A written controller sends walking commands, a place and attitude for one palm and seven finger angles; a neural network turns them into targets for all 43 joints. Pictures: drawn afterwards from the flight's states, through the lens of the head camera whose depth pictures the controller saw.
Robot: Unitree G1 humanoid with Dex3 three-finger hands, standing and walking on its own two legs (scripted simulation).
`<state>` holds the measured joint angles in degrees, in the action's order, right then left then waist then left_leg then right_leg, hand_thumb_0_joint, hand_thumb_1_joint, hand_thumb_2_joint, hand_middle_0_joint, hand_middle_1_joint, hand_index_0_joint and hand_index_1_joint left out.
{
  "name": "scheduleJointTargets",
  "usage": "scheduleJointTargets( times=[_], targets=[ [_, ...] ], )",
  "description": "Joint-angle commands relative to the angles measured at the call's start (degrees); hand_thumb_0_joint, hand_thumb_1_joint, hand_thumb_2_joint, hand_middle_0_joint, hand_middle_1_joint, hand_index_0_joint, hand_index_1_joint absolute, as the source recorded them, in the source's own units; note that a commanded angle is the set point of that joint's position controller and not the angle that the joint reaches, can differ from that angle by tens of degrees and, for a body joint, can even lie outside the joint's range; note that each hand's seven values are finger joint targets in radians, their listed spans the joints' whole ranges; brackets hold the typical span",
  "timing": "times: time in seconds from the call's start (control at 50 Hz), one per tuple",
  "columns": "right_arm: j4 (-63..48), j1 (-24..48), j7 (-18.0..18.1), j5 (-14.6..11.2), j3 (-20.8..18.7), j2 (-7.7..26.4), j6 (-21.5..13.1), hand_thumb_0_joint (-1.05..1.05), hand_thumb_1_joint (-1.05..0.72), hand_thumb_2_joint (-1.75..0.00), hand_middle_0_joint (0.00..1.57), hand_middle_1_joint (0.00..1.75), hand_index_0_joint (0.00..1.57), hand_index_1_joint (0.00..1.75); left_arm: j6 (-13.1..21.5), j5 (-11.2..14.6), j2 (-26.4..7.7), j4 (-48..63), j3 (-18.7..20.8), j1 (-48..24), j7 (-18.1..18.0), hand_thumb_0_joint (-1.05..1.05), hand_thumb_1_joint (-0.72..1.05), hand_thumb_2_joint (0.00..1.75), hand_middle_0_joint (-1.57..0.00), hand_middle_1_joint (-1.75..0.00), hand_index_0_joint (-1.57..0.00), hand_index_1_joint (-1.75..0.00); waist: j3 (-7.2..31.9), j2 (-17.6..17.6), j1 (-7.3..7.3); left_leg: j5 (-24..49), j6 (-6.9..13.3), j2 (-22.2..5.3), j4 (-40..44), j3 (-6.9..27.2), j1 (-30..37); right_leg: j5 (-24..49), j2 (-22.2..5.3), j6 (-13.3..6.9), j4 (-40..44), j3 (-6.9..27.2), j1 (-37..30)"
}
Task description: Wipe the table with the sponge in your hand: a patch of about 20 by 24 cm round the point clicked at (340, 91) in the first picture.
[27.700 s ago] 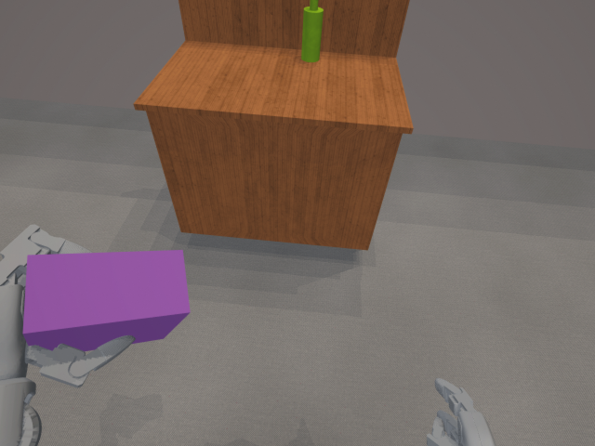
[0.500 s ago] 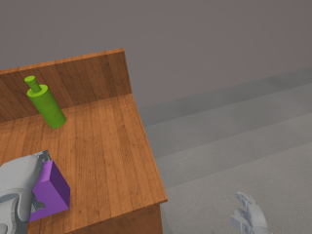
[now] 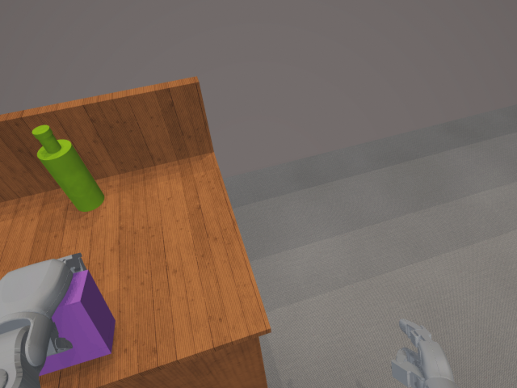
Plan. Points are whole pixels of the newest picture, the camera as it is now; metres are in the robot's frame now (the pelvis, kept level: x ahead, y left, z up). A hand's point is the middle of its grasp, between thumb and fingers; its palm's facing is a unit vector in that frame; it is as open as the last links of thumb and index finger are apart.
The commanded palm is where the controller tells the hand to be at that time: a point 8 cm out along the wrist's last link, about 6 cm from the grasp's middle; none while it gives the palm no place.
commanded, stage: move the sponge above the wiping area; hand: left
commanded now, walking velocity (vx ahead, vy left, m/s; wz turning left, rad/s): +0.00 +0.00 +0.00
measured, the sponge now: (62, 333) +0.17 +0.35 -0.02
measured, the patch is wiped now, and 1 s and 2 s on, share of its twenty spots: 0.00 0.00 0.00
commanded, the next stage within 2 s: none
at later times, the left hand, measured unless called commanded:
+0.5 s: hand (70, 307) +0.19 +0.32 +0.04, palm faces -0.12 -0.08 -0.99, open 10.7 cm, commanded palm +0.17 +0.35 +0.11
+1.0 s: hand (75, 292) +0.21 +0.32 +0.05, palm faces -0.02 -0.03 -1.00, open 10.7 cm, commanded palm +0.18 +0.34 +0.12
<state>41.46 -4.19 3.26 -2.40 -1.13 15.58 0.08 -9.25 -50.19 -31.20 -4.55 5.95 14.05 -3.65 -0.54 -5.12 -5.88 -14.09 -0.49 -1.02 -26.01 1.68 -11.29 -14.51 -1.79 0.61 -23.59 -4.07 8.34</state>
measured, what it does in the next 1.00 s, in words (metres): stands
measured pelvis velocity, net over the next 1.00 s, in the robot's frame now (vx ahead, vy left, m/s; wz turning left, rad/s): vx -0.01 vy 0.01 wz -0.01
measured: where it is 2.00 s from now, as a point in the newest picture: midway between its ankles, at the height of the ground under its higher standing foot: outside the picture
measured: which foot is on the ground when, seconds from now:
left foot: down 0.00-1.00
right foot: down 0.00-1.00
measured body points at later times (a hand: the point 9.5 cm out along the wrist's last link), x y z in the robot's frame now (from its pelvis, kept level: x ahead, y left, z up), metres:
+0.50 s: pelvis +0.00 +0.01 +0.00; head +0.01 -0.02 +0.45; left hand +0.19 +0.32 +0.09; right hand +0.22 -0.22 -0.10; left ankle +0.00 +0.13 -0.74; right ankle -0.02 -0.13 -0.74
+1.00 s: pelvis -0.01 +0.01 +0.00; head +0.00 -0.01 +0.45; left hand +0.20 +0.31 +0.10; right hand +0.22 -0.21 -0.10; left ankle +0.00 +0.13 -0.74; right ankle -0.02 -0.13 -0.74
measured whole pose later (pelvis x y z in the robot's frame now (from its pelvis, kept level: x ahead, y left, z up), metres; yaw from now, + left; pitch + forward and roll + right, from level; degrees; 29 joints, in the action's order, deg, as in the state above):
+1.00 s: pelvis -0.01 +0.01 +0.00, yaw -1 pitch -1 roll -1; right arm 41.2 -3.5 3.8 -1.6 -1.0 13.2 -0.5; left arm -2.4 -53.9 -31.0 1.4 3.5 13.3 -8.5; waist -1.1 -3.6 -7.2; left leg -14.7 -0.1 -0.9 -27.8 1.2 -12.3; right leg -14.3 -1.9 0.8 -24.3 -3.4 9.1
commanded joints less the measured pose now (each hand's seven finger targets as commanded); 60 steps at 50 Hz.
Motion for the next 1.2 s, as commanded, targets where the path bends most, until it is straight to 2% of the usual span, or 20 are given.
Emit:
scheduleJointTargets(
  times=[0.0,0.08,0.18,0.24,0.32,0.36,0.48,0.52,0.58,0.64,0.68,0.74,0.8,0.88,0.94,0.98,1.0,1.08,1.14,1.18],
  targets=[
    [-9.2,8.5,1.0,0.8,-2.4,5.9,-4.1,0.00,-0.90,-0.90,0.20,0.30,0.20,0.30,5.1,-2.2,-19.5,17.4,12.5,-11.0,-4.8,0.00,0.10,1.30,-1.20,-1.60,-1.20,-1.60,12.6,-2.2,-0.29,17.1,3.5,2.7,1.1,-0.4,6.0,14.1,2.4,-2.9,2.1,1.7,-1.9],
    [-7.9,8.4,1.2,0.5,-2.9,6.1,-3.5,0.00,-0.90,-0.90,0.20,0.30,0.20,0.30,5.1,-1.8,-23.1,14.2,18.8,-7.3,-7.6,0.00,0.10,1.30,-1.20,-1.60,-1.20,-1.60,11.4,-1.6,-1.43,17.7,3.0,2.6,0.6,-0.3,4.3,15.9,2.1,-3.2,1.9,2.5,-2.8],
    [-7.7,10.1,0.8,-0.6,-2.9,6.4,-3.1,0.00,-0.90,-0.90,0.20,0.30,0.20,0.30,1.8,0.4,-18.8,10.0,15.8,-5.8,-7.2,0.00,0.10,1.30,-1.20,-1.60,-1.20,-1.60,9.7,-2.0,-1.13,16.4,2.6,2.6,1.3,-0.6,2.8,14.3,1.9,-3.0,1.8,1.7,-2.2],
    [-8.1,9.8,0.8,-0.6,-2.7,6.8,-3.2,0.00,-0.90,-0.90,0.20,0.30,0.20,0.30,0.6,1.4,-14.4,8.1,9.7,-5.5,-4.4,0.00,0.10,1.30,-1.20,-1.60,-1.20,-1.60,8.4,1.5,0.47,15.1,3.0,2.5,1.5,-0.6,2.0,13.8,1.7,-2.3,2.1,0.8,-0.9],
    [-9.2,9.3,0.8,0.0,-2.5,6.6,-3.7,0.00,-0.90,-0.90,0.20,0.30,0.20,0.30,2.0,0.8,-13.5,12.3,6.1,-9.0,-1.6,0.00,0.10,1.30,-1.20,-1.60,-1.20,-1.60,9.7,2.3,1.19,14.6,3.5,2.6,1.5,-0.2,3.3,12.5,1.9,-2.2,2.2,0.8,-0.1],
    [-9.9,8.7,0.8,0.7,-2.6,6.4,-4.3,0.00,-0.90,-0.90,0.20,0.30,0.20,0.30,3.8,-0.4,-15.0,15.8,7.0,-10.4,-2.0,0.00,0.10,1.30,-1.20,-1.60,-1.20,-1.60,11.3,0.9,0.68,15.6,3.6,2.5,1.4,0.1,4.4,12.6,2.0,-2.4,1.8,0.9,-0.3],
    [-9.3,8.3,0.7,1.2,-2.8,5.7,-3.6,0.00,-0.90,-0.90,0.20,0.30,0.20,0.30,5.9,-3.5,-23.1,20.2,18.7,-6.2,-8.7,0.00,0.10,1.30,-1.20,-1.60,-1.20,-1.60,14.0,-3.2,-2.39,20.2,2.6,1.8,1.2,1.0,4.9,13.8,2.5,-3.6,0.8,1.6,-2.7],
    [-9.0,8.8,0.3,0.4,-2.9,5.3,-3.0,0.00,-0.90,-0.90,0.20,0.30,0.20,0.30,3.7,-3.1,-20.9,17.6,18.4,-5.4,-10.6,0.00,0.10,1.30,-1.20,-1.60,-1.20,-1.60,12.8,-3.3,-2.63,19.9,2.1,1.7,1.1,0.4,3.8,13.9,2.2,-3.7,0.5,1.4,-2.6],
    [-8.3,10.9,-0.3,-0.5,-2.5,5.5,-2.0,0.00,-0.90,-0.90,0.20,0.30,0.20,0.30,-1.4,-0.4,-17.4,13.6,16.3,-4.0,-10.8,0.00,0.10,1.30,-1.20,-1.60,-1.20,-1.60,9.5,-4.2,-2.43,17.1,1.5,1.8,2.2,0.0,2.3,11.7,2.3,-3.6,1.7,1.3,-2.1],
    [-8.1,11.7,-0.3,-1.0,-2.1,6.4,-1.7,0.00,-0.90,-0.90,0.20,0.30,0.20,0.30,-5.0,1.6,-13.8,8.6,10.8,-3.5,-7.3,0.00,0.10,1.30,-1.20,-1.60,-1.20,-1.60,7.1,0.4,-0.97,13.2,1.9,1.8,3.2,0.0,0.7,9.2,1.8,-2.7,2.6,0.3,-0.9],
    [-9.1,12.7,0.1,-1.2,-1.5,6.5,-1.8,0.00,-0.90,-0.90,0.20,0.30,0.20,0.30,-5.9,1.9,-10.4,8.9,5.3,-4.3,-3.8,0.00,0.10,1.30,-1.20,-1.60,-1.20,-1.60,5.9,2.1,0.54,11.3,2.3,2.2,3.9,0.2,0.8,7.9,2.0,-2.5,3.2,0.3,-0.4],
    [-10.1,11.2,0.9,-0.3,-1.3,6.4,-3.1,0.00,-0.90,-0.90,0.20,0.30,0.20,0.30,-3.1,0.9,-10.1,13.1,0.5,-12.2,-0.2,0.00,0.10,1.30,-1.20,-1.60,-1.20,-1.60,7.8,2.4,2.36,9.4,3.3,2.5,3.4,0.8,2.6,6.3,2.2,-2.3,3.5,0.2,0.9],
    [-10.4,8.9,1.6,1.1,-1.6,5.7,-4.7,0.00,-0.90,-0.90,0.20,0.30,0.20,0.30,2.9,-1.2,-14.0,19.5,2.9,-17.8,-0.4,0.00,0.10,1.30,-1.20,-1.60,-1.20,-1.60,11.8,0.4,1.69,10.6,4.0,2.6,2.6,1.3,5.6,6.3,2.7,-2.6,2.7,0.7,1.0],
    [-8.9,7.7,1.8,1.9,-2.1,5.9,-4.3,0.00,-0.90,-0.90,0.20,0.30,0.20,0.30,7.5,-5.3,-24.2,21.3,15.3,-16.0,-6.2,0.00,0.10,1.30,-1.20,-1.60,-1.20,-1.60,15.1,-4.5,-1.46,16.2,2.9,2.2,2.1,1.5,6.2,9.2,3.2,-3.9,1.6,1.8,-1.6],
    [-8.6,8.7,1.0,0.7,-2.3,4.9,-3.2,0.00,-0.90,-0.90,0.20,0.30,0.20,0.30,5.0,-5.4,-20.6,17.6,16.1,-12.2,-10.7,0.00,0.10,1.30,-1.20,-1.60,-1.20,-1.60,13.5,-6.9,-2.19,18.4,1.8,1.9,1.5,0.8,4.7,10.7,2.7,-4.3,1.0,1.6,-1.4],
    [-8.2,10.4,0.2,-0.2,-2.3,5.1,-2.3,0.00,-0.90,-0.90,0.20,0.30,0.20,0.30,0.6,-2.7,-19.4,14.8,17.1,-9.1,-12.2,0.00,0.10,1.30,-1.20,-1.60,-1.20,-1.60,11.8,-6.6,-3.07,17.9,1.0,1.9,2.5,0.7,3.0,10.8,2.8,-4.4,1.5,2.0,-2.6],
    [-8.3,10.7,-0.2,-0.5,-2.1,5.1,-2.2,0.00,-0.90,-0.90,0.20,0.30,0.20,0.30,-1.6,-1.0,-16.2,12.9,14.8,-8.4,-12.2,0.00,0.10,1.30,-1.20,-1.60,-1.20,-1.60,11.5,-4.7,-2.95,17.2,1.0,1.6,2.6,0.1,2.3,11.2,2.3,-3.9,1.3,0.9,-2.8],
    [-8.0,13.4,-0.8,-1.5,-1.5,6.9,-0.6,0.00,-0.90,-0.90,0.20,0.30,0.20,0.30,-9.5,2.8,-12.3,3.8,10.0,-0.3,-6.8,0.00,0.10,1.30,-1.20,-1.60,-1.20,-1.60,6.9,2.6,-1.94,13.3,1.3,2.0,4.0,-0.5,-0.5,10.7,1.9,-2.7,2.9,0.8,-3.2],
    [-10.0,13.2,-0.4,-1.5,-1.1,7.5,-0.8,0.00,-0.90,-0.90,0.20,0.30,0.20,0.30,-9.8,2.3,-10.7,7.8,3.2,-2.4,-0.5,0.00,0.10,1.30,-1.20,-1.60,-1.20,-1.60,6.5,4.9,0.58,11.9,2.8,2.5,3.7,0.1,-0.3,11.4,1.5,-2.2,3.0,0.4,-2.8],
    [-11.1,12.5,0.3,-0.8,-0.7,6.7,-1.8,0.00,-0.90,-0.90,0.20,0.30,0.20,0.30,-6.2,1.6,-10.1,13.1,0.3,-8.9,2.1,0.00,0.10,1.30,-1.20,-1.60,-1.20,-1.60,6.8,5.5,2.37,11.1,3.6,2.6,3.0,0.3,1.7,10.0,2.1,-2.0,3.5,0.5,-0.7]
  ],
)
